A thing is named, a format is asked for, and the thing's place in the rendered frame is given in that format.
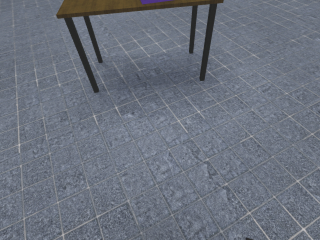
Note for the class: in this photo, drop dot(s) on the table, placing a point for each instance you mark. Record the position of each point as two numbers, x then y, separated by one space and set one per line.
86 8

